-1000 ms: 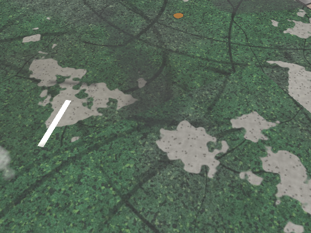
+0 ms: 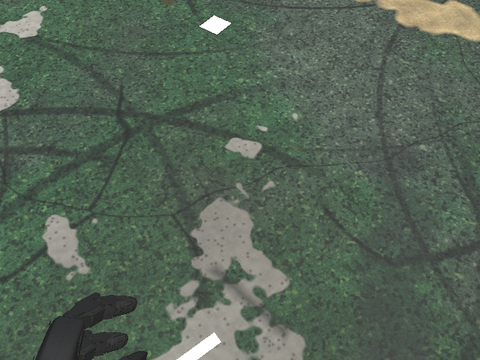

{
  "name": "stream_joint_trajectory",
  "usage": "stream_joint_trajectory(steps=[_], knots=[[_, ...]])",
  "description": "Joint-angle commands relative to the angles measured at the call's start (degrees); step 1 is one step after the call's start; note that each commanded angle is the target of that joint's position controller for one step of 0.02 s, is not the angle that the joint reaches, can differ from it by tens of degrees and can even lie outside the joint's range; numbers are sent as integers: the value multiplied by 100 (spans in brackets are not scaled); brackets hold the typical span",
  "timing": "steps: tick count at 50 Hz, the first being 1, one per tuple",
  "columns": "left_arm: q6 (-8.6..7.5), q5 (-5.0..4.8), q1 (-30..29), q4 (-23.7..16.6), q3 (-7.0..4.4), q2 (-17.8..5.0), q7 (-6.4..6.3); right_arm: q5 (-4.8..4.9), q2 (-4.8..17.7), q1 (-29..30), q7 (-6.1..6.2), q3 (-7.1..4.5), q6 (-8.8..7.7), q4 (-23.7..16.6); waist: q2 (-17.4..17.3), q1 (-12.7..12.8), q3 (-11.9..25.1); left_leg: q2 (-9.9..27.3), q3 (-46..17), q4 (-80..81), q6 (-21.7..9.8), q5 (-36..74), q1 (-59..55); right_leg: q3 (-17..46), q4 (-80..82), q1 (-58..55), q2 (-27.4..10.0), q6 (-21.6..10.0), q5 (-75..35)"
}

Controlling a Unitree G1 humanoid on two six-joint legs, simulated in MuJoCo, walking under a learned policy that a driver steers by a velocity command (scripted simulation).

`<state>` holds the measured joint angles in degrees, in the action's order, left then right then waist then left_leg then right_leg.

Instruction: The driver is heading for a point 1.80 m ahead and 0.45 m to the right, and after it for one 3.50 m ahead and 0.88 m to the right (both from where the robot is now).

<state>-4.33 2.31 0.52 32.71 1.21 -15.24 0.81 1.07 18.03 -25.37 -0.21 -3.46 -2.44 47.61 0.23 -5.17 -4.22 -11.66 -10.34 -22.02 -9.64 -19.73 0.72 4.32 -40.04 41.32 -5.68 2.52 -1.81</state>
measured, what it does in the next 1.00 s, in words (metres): walks ahead, turning right: right foot, then left foot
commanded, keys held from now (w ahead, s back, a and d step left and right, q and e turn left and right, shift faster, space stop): e+shift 0.74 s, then q+shift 0.26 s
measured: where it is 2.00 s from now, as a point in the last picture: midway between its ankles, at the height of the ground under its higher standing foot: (247, 336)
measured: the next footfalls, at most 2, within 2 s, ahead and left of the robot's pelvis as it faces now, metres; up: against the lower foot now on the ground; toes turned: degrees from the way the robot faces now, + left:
right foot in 0.10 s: +0.34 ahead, -0.13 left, +0.00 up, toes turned +5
left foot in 0.60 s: +0.40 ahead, +0.03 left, +0.00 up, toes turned -31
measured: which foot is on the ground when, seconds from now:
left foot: down 0.00-0.10, up 0.12-0.58, down 0.60-1.00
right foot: up 0.00-0.08, down 0.10-0.62, up 0.64-1.00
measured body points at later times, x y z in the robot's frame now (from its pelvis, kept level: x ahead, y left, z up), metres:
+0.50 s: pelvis +0.23 -0.06 +0.00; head +0.26 -0.08 +0.45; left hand +0.39 +0.22 -0.09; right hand +0.39 -0.35 -0.08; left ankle +0.37 +0.08 -0.70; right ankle +0.30 -0.14 -0.73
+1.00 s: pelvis +0.28 -0.04 +0.01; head +0.31 -0.05 +0.45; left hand +0.56 +0.10 -0.09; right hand +0.24 -0.33 -0.11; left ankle +0.36 +0.05 -0.73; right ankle +0.20 -0.16 -0.73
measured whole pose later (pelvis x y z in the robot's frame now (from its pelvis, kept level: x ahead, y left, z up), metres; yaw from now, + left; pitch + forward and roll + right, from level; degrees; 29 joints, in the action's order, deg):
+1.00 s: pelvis +0.28 -0.04 +0.01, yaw -27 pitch +1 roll +0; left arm 2.2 -0.3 8.6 34.8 -2.2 -15.6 -2.0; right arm 1.7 15.2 -11.9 -0.2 -2.2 0.9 42.9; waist 0.7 -3.3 -3.2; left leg -0.9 -3.9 -28.1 0.0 -11.8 17.2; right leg 4.4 -29.5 13.3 0.7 4.0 17.1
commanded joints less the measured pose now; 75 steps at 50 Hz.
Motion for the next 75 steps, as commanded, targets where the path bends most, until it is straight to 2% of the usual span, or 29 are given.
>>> stream_joint_trajectory(steps=[1,3,5,6,7,8,10,16,22,29,30,32,34,36,38,44,47,50,51,52,54,56,63,68,70,71,72,73,75], knots=[[-371,-242,-487,-427,-209,-388,-30,219,515,-336,251,-106,-91,-139,160,-61,401,1169,-828,135,76,3708,894,-524,1369,-2121,841,-73,-1472],[-448,-226,246,-180,-402,-734,-55,-39,737,-123,327,-164,-17,-114,-596,360,768,1283,-689,-671,278,4485,4,-536,1528,-2463,970,-278,-1624],[-444,-211,2239,446,-538,-1028,-48,-265,555,627,243,-84,8,-404,-526,1414,1674,976,-77,-3200,757,4052,592,-234,1315,-4490,426,-572,-2958],[-405,-12,2404,604,-467,-1193,29,-292,-161,-757,148,88,25,-252,1487,640,2607,140,197,-5910,1308,-1571,2538,2289,644,-6639,-1411,-1909,-5057],[-367,-96,2500,591,-536,-1089,124,-146,145,-1425,18,146,17,-74,1445,716,3460,321,-179,-6572,1290,-1528,3108,3991,1214,-7139,-1711,-2398,-3837],[-285,-197,1822,325,-579,-1006,99,-70,550,-536,0,55,37,-280,792,851,2720,670,-122,-6589,1326,-1026,3427,3610,1527,-6418,-1397,-2249,-2462],[-105,-309,1003,80,-524,-883,49,-233,774,1102,110,-30,41,-819,-572,739,1194,812,222,-5949,1268,-521,3569,2771,2078,-4237,-704,-1818,-1029],[122,-245,1049,140,-659,-1082,-62,-249,229,1163,282,60,140,-1048,266,259,1072,814,276,-3540,1358,-277,2751,2143,2253,-2599,43,-1581,-1369],[530,-394,1160,17,-790,-1241,-347,-139,350,2112,270,-8,222,-1227,731,548,871,638,4,-2318,1413,643,2661,2681,2492,-2297,395,-1133,2168],[724,-396,1194,-186,-886,-1141,-363,0,508,2173,127,-155,-112,-1136,1061,575,782,737,-40,-44,1151,959,1501,3353,1953,-2848,563,-918,1898],[733,-435,1297,-194,-831,-964,-337,-13,602,2077,135,-198,-113,-1088,683,580,951,1212,-189,451,952,1384,838,3089,1438,-2567,845,-735,2748],[700,-472,1666,-339,-817,-933,-276,-384,990,2213,150,-266,12,-1173,-1507,889,1076,3081,-2044,588,-308,2211,314,1158,-976,-1054,1722,-238,3913],[689,-408,1745,-104,-1006,-1591,-218,-290,446,2543,202,-168,37,-1345,-829,860,753,2860,-1295,500,-232,1766,699,834,-2177,-781,1103,125,3028],[789,-357,1899,-2,-929,-1292,-240,-154,359,2644,282,-115,130,-1389,-637,805,552,2473,-612,445,-61,1566,832,542,-3053,-514,945,279,2522],[778,-371,1632,-147,-817,-1076,-218,-210,365,2370,313,-80,193,-1315,-609,614,461,2319,-216,513,-210,2041,965,108,-3256,-471,747,389,2370],[613,-150,1251,-180,-464,-361,-275,-119,464,2081,71,-38,214,-1020,-888,488,915,2123,-65,196,-346,3065,765,-131,-685,-1879,535,379,2767],[616,-245,1129,-113,-581,-694,-309,17,998,1730,-14,-207,247,-904,-1182,369,701,2199,-653,81,-373,2998,758,-342,501,-2271,879,332,2404],[577,-281,1531,48,-671,-912,-337,204,896,1686,37,-202,231,-893,-997,649,904,1989,-996,-224,105,2572,1285,-63,2194,-3646,648,-135,1047],[618,-200,1836,63,-744,-1195,-390,144,597,1644,37,-127,178,-947,-363,707,1274,1712,-644,-902,466,1407,2115,439,1875,-4641,-223,-478,99],[706,-63,1653,146,-885,-1652,-377,150,252,1648,27,-61,106,-1119,1483,573,1021,903,547,-1701,898,-462,3290,1354,1910,-4418,-1321,-1248,-775],[607,59,1072,-129,-674,-881,-354,125,879,1496,56,-328,172,-913,996,632,887,1139,631,-4013,1301,-1486,3475,1198,2084,-3939,-1635,-1746,-1565],[487,-119,421,-197,-620,-661,-357,85,687,1109,158,-352,429,-729,889,358,614,1302,667,-4560,1507,-802,3649,345,2043,-3744,-1103,-1354,-1257],[514,-146,660,65,-776,-952,-382,45,241,1721,-86,-167,534,-1446,832,700,613,1665,1198,-2967,1570,-12,3218,-538,2060,-3851,-1215,-1431,-954],[406,-388,517,176,-911,-1169,-176,61,490,1463,-200,-314,682,-1645,831,501,685,1470,1618,-1708,1096,159,2223,-930,1473,-3665,-1443,-1091,-1001],[373,-423,823,377,-888,-934,-110,75,732,742,-73,-500,692,-1436,212,201,1050,1071,1574,-802,651,778,697,-1430,257,-2914,-1020,-578,219],[349,-259,597,172,-769,-575,-90,179,1412,-68,28,-735,642,-1300,-1180,-70,1129,2007,-156,-316,-22,887,-566,-1800,-1617,-1254,-384,-170,2654],[241,-181,111,-340,-647,-328,-108,68,1914,-208,-40,-750,370,-1450,-2058,-101,1386,3162,-3495,749,-1324,-1813,-1033,-651,-3017,802,635,4,4070],[99,-346,-363,-360,-752,-778,-59,47,1374,-186,-119,-591,145,-1430,-1057,-383,1033,3341,-3566,1323,-1270,-3508,-896,138,-3266,1326,409,-210,3690],[-82,-399,-72,-151,-841,-998,3,63,949,487,-49,-371,-9,-1471,-691,174,435,3060,-2638,1237,-692,-2889,-104,95,-2733,1052,113,-447,2771]])
Keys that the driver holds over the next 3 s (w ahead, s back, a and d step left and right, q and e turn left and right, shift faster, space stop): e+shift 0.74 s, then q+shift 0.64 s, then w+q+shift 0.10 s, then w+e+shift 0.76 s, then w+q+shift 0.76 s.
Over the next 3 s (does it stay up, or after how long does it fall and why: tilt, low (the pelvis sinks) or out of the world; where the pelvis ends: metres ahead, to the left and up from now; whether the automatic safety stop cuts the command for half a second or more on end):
stays up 1.47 -0.45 0.00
